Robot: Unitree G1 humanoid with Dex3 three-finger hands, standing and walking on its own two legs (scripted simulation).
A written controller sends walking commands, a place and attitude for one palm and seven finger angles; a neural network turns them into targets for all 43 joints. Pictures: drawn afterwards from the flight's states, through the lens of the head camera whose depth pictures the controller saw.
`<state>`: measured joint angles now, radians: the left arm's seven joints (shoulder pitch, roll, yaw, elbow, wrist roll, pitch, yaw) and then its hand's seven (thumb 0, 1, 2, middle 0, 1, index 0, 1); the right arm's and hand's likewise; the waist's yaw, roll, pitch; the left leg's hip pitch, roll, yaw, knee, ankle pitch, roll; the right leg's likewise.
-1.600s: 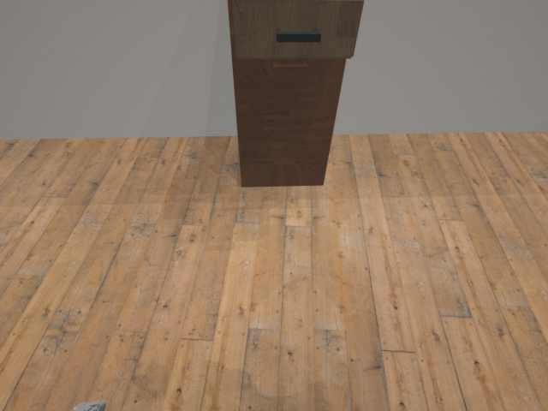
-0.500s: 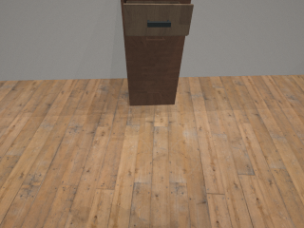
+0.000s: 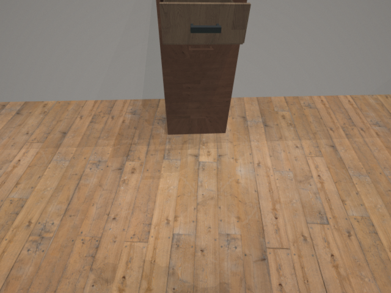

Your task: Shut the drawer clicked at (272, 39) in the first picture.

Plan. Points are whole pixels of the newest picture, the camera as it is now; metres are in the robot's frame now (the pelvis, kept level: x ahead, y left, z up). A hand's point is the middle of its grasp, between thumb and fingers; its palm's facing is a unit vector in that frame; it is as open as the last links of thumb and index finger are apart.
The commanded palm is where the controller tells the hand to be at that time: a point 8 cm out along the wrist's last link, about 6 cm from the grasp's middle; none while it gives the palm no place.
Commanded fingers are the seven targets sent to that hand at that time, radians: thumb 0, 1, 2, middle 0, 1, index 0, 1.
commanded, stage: walk to a spot facing it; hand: left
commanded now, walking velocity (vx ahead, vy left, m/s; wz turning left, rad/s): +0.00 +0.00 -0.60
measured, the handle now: (205, 27) +1.13 +0.03 +0.07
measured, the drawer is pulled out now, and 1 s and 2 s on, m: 0.17 0.17 0.17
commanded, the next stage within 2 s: turn to face it in 1.50 s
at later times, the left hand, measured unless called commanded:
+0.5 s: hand out of the picture +0.06 +0.14 -0.17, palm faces -0.15 -0.97 -0.18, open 7.4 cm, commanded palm none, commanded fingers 0.00 0.90 0.90 -0.20 -0.30 -0.20 -0.30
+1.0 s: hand (157, 192) +0.44 +0.15 -0.17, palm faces -0.46 -0.86 -0.20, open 7.4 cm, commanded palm none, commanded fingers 0.00 0.90 0.90 -0.20 -0.30 -0.20 -0.30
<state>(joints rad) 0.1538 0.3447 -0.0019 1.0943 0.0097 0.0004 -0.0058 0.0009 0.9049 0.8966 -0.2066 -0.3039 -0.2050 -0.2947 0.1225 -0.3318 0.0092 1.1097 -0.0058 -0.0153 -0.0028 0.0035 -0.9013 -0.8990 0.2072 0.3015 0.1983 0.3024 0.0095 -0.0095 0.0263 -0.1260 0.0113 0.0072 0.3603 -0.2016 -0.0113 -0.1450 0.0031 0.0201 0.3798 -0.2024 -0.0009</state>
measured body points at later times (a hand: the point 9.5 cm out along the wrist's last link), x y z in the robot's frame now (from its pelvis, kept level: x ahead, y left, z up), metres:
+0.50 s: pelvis +0.07 -0.04 -0.01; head +0.08 -0.05 +0.44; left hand +0.07 +0.19 -0.15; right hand +0.07 -0.29 -0.15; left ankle +0.12 +0.10 -0.67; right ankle +0.02 -0.11 -0.75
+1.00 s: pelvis +0.27 -0.01 +0.00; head +0.29 +0.02 +0.45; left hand +0.46 +0.20 -0.16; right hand +0.18 -0.24 -0.13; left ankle +0.30 +0.07 -0.75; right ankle +0.21 -0.13 -0.64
